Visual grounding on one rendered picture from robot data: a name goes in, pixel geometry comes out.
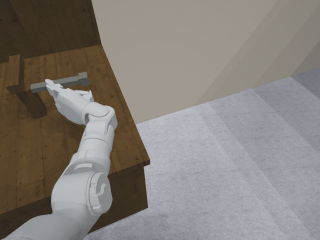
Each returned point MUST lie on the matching robot left forearm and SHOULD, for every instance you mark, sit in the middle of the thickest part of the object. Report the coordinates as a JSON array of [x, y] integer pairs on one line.
[[96, 143]]

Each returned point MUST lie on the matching counter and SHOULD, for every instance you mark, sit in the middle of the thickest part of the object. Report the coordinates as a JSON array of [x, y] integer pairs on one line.
[[57, 39]]

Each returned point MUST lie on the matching robot left hand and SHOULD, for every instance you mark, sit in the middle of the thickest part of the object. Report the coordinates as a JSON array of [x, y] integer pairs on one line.
[[70, 103]]

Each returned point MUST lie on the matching tap lever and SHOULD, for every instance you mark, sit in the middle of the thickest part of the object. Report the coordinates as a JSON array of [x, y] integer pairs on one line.
[[82, 79]]

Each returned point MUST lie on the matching robot left upper arm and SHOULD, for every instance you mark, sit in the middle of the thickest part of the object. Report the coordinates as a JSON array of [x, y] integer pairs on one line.
[[78, 200]]

